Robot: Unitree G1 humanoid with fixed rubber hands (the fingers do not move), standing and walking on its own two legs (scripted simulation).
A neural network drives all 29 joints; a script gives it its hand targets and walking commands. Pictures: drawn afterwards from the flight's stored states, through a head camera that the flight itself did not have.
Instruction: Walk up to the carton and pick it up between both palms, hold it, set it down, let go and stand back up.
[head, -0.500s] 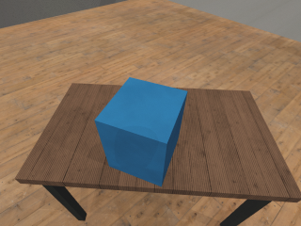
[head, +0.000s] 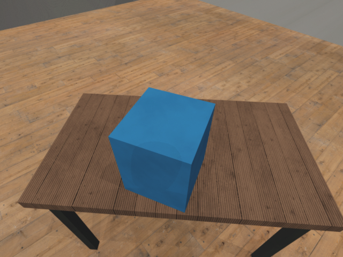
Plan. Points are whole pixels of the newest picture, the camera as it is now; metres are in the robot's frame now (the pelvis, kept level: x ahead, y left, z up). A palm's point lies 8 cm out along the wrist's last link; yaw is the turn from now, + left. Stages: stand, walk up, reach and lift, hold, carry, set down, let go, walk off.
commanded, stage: stand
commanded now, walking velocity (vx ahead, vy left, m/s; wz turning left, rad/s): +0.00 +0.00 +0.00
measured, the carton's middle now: (166, 149) +0.42 +0.04 +0.00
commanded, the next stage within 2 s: none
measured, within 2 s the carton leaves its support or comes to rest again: neither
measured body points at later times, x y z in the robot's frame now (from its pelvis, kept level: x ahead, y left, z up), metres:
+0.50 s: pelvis +0.01 +0.00 +0.00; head +0.02 +0.00 +0.45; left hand +0.00 +0.25 -0.15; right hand +0.01 -0.24 -0.15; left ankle +0.03 +0.12 -0.74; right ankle -0.03 -0.11 -0.74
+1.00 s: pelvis +0.00 +0.00 +0.00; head +0.01 +0.00 +0.45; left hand -0.02 +0.25 -0.15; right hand +0.00 -0.24 -0.15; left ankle +0.03 +0.12 -0.74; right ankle -0.03 -0.11 -0.74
